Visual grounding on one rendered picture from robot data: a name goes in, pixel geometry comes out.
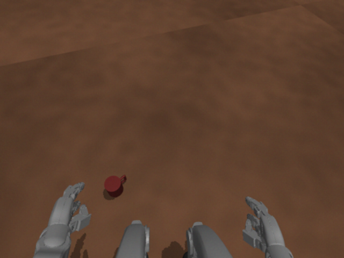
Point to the left robot hand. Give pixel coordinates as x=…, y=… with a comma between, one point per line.
x=65, y=207

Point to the mug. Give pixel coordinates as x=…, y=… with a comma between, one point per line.
x=113, y=185

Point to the right robot hand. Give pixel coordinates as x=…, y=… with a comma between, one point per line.
x=267, y=231

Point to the right robot arm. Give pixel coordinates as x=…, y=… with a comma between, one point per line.
x=277, y=251

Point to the left robot arm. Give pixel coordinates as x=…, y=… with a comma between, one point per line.
x=54, y=242

